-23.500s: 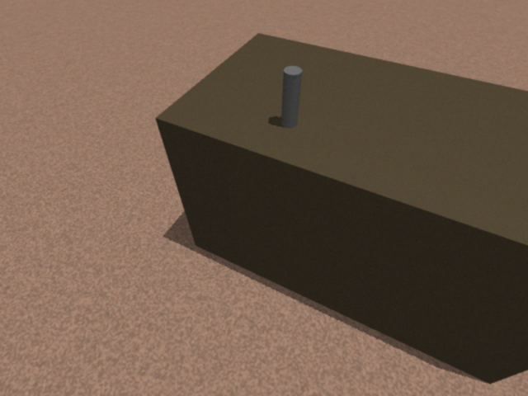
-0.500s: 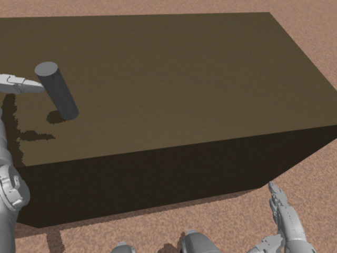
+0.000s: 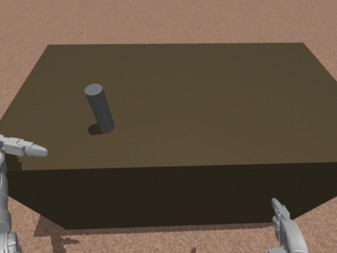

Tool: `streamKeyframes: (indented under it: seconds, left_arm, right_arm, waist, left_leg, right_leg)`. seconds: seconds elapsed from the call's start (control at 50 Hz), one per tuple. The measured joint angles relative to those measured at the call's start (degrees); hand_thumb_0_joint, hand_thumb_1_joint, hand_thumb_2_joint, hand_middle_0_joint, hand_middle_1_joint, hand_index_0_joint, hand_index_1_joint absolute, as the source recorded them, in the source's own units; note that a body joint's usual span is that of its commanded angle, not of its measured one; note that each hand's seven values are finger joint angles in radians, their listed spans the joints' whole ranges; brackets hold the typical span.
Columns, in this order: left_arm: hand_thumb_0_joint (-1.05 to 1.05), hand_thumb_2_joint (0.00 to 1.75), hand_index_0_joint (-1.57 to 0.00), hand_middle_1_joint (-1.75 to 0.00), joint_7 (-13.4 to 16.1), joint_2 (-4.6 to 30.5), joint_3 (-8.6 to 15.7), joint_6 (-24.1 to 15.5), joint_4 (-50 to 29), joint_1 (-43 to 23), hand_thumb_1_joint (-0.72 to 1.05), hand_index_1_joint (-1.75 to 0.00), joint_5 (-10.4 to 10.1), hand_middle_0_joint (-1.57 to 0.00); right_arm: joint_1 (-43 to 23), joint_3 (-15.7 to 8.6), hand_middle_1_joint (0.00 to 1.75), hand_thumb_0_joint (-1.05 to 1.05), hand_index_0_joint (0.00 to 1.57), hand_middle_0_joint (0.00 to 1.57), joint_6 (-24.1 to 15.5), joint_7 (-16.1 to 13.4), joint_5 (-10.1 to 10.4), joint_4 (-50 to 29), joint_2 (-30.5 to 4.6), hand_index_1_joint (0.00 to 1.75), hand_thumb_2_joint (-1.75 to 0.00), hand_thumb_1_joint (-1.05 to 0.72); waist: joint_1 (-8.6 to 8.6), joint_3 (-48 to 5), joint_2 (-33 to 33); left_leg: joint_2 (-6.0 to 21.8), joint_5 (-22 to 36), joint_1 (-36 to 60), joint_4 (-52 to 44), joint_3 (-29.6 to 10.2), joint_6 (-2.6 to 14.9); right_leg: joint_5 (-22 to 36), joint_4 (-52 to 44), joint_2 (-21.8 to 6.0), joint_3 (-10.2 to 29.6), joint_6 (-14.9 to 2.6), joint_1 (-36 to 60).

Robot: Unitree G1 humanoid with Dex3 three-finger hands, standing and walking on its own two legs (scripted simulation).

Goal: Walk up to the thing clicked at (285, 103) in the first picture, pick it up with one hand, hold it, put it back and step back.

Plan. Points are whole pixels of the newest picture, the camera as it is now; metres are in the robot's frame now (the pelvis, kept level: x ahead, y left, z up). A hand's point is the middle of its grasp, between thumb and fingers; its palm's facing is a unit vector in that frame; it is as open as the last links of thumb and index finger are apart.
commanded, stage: sink last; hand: left
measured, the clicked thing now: (101, 110) +0.48 +0.20 +0.04
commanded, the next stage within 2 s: home in 0.74 s
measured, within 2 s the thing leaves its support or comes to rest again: neither
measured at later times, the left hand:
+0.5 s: hand (37, 233) +0.15 +0.22 +0.12, palm faces +0.31 -0.87 -0.39, open 17.4 cm
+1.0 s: hand out of the picture +0.13 +0.26 +0.07, palm faces +0.40 -0.82 -0.40, open 17.4 cm
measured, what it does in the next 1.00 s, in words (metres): stands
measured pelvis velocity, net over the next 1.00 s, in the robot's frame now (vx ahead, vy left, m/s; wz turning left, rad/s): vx -0.04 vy -0.02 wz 0.02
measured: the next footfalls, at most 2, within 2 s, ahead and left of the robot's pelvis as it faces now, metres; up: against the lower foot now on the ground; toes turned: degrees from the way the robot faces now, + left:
none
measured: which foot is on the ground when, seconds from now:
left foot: down 0.00-1.00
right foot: down 0.00-1.00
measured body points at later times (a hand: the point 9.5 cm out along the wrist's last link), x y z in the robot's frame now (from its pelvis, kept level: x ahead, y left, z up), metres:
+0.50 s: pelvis -0.01 -0.01 +0.00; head -0.02 -0.04 +0.45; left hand +0.13 +0.26 +0.14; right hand +0.16 -0.27 -0.05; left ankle -0.02 +0.13 -0.71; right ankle +0.00 -0.16 -0.71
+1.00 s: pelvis -0.04 -0.02 -0.01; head -0.03 -0.03 +0.44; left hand +0.10 +0.31 +0.09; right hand +0.12 -0.27 -0.05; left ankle -0.02 +0.13 -0.71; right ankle +0.00 -0.16 -0.71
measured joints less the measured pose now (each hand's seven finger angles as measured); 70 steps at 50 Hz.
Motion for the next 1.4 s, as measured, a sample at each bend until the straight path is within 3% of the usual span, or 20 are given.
streamKeyframes:
  seconds: [0.14, 0.24, 0.36, 0.52, 0.58, 0.76, 0.92, 1.0, 1.14, 1.3, 1.4]
  left_arm:
    - [-0.02, 0.02, -0.06, -0.03, 1.06, -10.55, -3.55, 1.27, -31.71, 24.79, -0.54, -0.03, -3.14, -0.06]
    - [-0.02, 0.02, -0.06, -0.04, 2.17, -14.05, -4.36, 1.73, -48.63, 38.49, -0.53, -0.03, -4.56, -0.07]
    - [-0.02, 0.01, -0.07, -0.04, 3.12, -15.48, -4.00, 0.94, -60.66, 50.30, -0.53, -0.03, -5.07, -0.07]
    - [-0.02, 0.01, -0.07, -0.05, 1.81, -17.86, -7.26, 0.21, -68.98, 59.38, -0.52, -0.03, -5.08, -0.06]
    - [-0.02, 0.01, -0.07, -0.05, 1.86, -17.08, -6.48, -1.12, -69.39, 58.13, -0.52, -0.03, -5.14, -0.06]
    - [-0.02, 0.02, -0.06, -0.05, 1.93, -14.94, -0.09, -6.69, -62.01, 53.57, -0.51, -0.04, -5.26, -0.06]
    - [-0.02, 0.03, -0.06, -0.06, 2.29, -15.68, 0.75, -9.17, -51.76, 52.50, -0.53, -0.05, -4.86, -0.06]
    - [-0.02, 0.05, -0.06, -0.06, 3.31, -17.59, -1.81, -9.92, -48.97, 52.44, -0.54, -0.05, -4.19, -0.06]
    - [-0.02, 0.07, -0.06, -0.07, 3.28, -21.96, -10.75, -9.49, -43.75, 52.28, -0.51, -0.06, -2.58, -0.06]
    - [-0.02, 0.06, -0.06, -0.06, 3.65, -24.03, -17.58, -5.38, -35.90, 51.64, -0.54, -0.05, -1.55, -0.06]
    - [-0.02, 0.05, -0.06, -0.06, 4.02, -24.50, -20.72, -3.80, -32.11, 48.38, -0.56, -0.05, -1.08, -0.06]
  right_arm:
    - [0.81, -1.86, 0.06, -0.01, 0.06, 0.06, 0.72, -0.12, 0.82, -0.51, 0.84, 0.06, -0.06, 0.52]
    - [1.30, -3.89, 0.06, -0.01, 0.06, 0.06, 2.47, -0.81, 0.91, -1.12, 1.48, 0.06, -0.05, 0.52]
    - [2.04, -4.94, 0.06, -0.01, 0.06, 0.06, 2.71, -1.72, 0.42, -2.09, 1.80, 0.06, -0.05, 0.51]
    - [3.07, -5.74, 0.06, -0.01, 0.06, 0.06, 1.31, -2.44, -0.13, -4.27, 2.55, 0.06, -0.05, 0.51]
    - [3.65, -5.83, 0.06, -0.01, 0.06, 0.06, 0.66, -3.02, -0.27, -4.80, 2.81, 0.06, -0.05, 0.52]
    - [4.61, -6.50, 0.06, -0.01, 0.06, 0.06, -1.49, -3.08, -0.56, -4.41, 2.54, 0.06, -0.05, 0.53]
    - [4.74, -5.72, 0.07, -0.01, 0.07, 0.07, -2.11, -3.28, -0.66, -2.69, 2.38, 0.07, -0.08, 0.48]
    - [3.47, -3.46, 0.11, -0.01, 0.09, 0.09, -3.69, -3.83, -0.92, -2.17, 3.01, 0.11, -0.19, 0.35]
    - [0.41, 2.55, 0.17, 0.00, 0.12, 0.12, -5.37, -3.45, -1.93, -0.19, 6.75, 0.16, -0.40, -0.01]
    - [0.37, 1.39, 0.24, 0.00, 0.16, 0.17, -5.35, -3.85, -2.16, 0.02, 5.31, 0.23, -0.65, -0.47]
    - [0.56, 2.18, 0.27, 0.01, 0.18, 0.19, -4.27, -4.34, -2.19, -2.04, 4.73, 0.27, -0.79, -0.71]
  waist:
    - [1.25, 0.14, 0.82]
    - [2.55, 1.62, 0.38]
    - [3.88, 2.30, 0.88]
    - [4.64, 1.41, 1.71]
    - [4.73, 1.52, 1.39]
    - [4.00, 3.42, 0.40]
    - [4.10, 5.01, -0.42]
    - [4.08, 5.52, -1.04]
    - [3.54, 5.15, -1.81]
    - [1.95, 4.62, -1.94]
    - [1.24, 4.52, -2.56]
  left_leg:
    - [-0.44, -0.57, 4.58, -1.06, 0.53, 0.17]
    - [-0.56, -0.51, 6.26, -1.19, 0.25, -0.13]
    - [-0.87, -0.34, 6.38, -0.43, -0.48, -0.45]
    - [-1.43, -0.03, 5.86, 0.89, -0.81, -0.72]
    - [-1.55, 0.40, 5.96, 0.95, -1.00, -0.94]
    - [-1.40, 1.76, 6.06, 0.44, -0.65, -1.24]
    - [-1.59, 2.45, 5.37, 0.26, -0.30, -1.09]
    - [-1.66, 2.45, 4.89, 0.49, -0.13, -0.88]
    - [-1.66, 1.81, 3.15, 1.66, -0.34, -0.58]
    - [-1.50, 0.26, 1.05, 3.69, -0.21, -0.24]
    - [-1.18, -0.57, -0.37, 5.03, -0.07, -0.34]
  right_leg:
    - [-1.03, -0.08, -0.51, 0.41, 0.18, 4.03]
    - [-1.51, 0.58, -0.63, 0.14, -0.06, 5.47]
    - [-2.07, 2.16, -0.93, -0.53, -0.39, 5.56]
    - [-2.72, 4.90, -1.44, -0.71, -0.67, 4.58]
    - [-2.70, 5.58, -1.54, -0.86, -0.89, 4.49]
    - [-1.73, 6.16, -1.33, -0.42, -1.37, 3.88]
    - [-0.93, 5.91, -1.49, -0.03, -1.11, 3.12]
    - [-0.69, 5.77, -1.55, 0.14, -0.90, 2.76]
    - [-0.80, 5.84, -1.54, -0.05, -0.59, 1.61]
    - [-1.71, 6.82, -1.39, 0.10, -0.20, -0.08]
    - [-2.33, 7.99, -1.05, 0.28, -0.25, -1.56]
